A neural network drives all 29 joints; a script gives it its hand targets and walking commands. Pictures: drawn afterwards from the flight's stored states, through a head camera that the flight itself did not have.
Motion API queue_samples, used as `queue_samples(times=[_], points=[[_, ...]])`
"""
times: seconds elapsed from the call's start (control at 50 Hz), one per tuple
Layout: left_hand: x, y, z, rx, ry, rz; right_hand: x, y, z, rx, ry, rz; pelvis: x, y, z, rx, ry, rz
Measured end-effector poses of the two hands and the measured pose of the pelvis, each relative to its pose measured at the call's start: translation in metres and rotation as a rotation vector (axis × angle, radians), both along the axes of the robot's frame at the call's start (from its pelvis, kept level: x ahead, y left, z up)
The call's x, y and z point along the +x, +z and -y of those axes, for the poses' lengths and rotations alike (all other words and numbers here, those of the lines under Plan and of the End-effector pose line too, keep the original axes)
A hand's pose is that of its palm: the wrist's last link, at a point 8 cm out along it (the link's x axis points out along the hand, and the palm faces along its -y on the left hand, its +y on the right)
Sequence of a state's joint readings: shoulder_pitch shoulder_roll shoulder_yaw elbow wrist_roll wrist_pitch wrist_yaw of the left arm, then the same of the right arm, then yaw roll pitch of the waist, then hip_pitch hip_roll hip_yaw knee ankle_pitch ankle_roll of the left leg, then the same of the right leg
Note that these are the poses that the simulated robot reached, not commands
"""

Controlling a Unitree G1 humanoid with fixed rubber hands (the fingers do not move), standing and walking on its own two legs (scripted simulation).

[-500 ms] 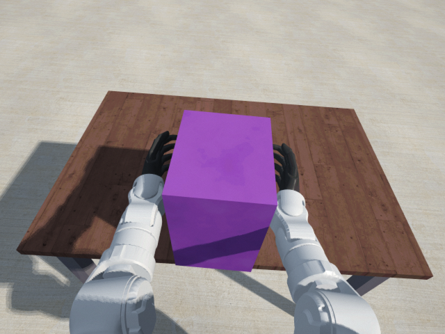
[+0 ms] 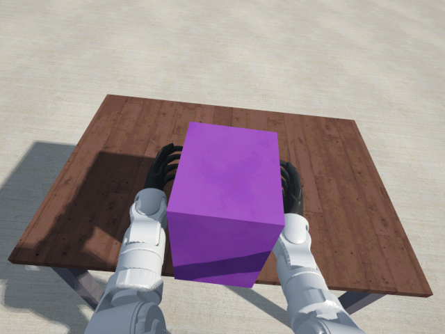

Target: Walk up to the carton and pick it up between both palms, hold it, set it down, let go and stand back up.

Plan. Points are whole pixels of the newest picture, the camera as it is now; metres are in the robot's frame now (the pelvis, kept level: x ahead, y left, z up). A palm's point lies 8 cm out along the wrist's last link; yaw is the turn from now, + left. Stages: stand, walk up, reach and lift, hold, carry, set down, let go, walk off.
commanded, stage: reach and lift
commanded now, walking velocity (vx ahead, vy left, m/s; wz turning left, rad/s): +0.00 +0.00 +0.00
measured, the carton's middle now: (222, 210) +0.35 +0.00 +0.02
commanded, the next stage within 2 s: none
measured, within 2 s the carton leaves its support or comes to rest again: leaves its support in 0.94 s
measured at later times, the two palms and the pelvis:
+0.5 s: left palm (156, 184) +0.38 +0.12 +0.06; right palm (290, 206) +0.34 -0.13 +0.05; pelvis +0.00 +0.00 +0.00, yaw +1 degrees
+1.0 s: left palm (163, 179) +0.38 +0.11 +0.08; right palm (298, 207) +0.33 -0.14 +0.06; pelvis -0.01 +0.00 +0.00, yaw +1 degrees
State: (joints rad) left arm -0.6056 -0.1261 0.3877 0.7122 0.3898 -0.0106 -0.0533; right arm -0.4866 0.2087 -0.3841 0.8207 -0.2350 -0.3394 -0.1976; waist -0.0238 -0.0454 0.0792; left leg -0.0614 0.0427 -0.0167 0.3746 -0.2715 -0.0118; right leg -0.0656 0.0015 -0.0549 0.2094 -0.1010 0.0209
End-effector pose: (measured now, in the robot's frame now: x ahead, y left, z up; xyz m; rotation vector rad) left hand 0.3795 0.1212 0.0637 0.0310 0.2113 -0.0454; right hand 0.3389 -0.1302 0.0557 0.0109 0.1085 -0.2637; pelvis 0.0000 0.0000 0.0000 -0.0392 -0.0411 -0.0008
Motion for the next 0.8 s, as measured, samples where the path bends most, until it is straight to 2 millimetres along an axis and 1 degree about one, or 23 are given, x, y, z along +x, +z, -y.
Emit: queue_samples(times=[0.28,0.8], points=[[-0.0001,0.0004,-0.0003,0.014,-0.004,0.001,-0.0003,-0.0008,0.0001,0.005,-0.001,0.007,-0.0034,0.0010,0.0019,0.002,0.010,-0.017],[-0.0002,0.0010,0.0013,0.020,0.000,0.003,-0.0007,-0.0020,0.0011,0.009,-0.002,0.021,-0.0038,0.0019,0.0035,0.004,0.022,-0.046]])
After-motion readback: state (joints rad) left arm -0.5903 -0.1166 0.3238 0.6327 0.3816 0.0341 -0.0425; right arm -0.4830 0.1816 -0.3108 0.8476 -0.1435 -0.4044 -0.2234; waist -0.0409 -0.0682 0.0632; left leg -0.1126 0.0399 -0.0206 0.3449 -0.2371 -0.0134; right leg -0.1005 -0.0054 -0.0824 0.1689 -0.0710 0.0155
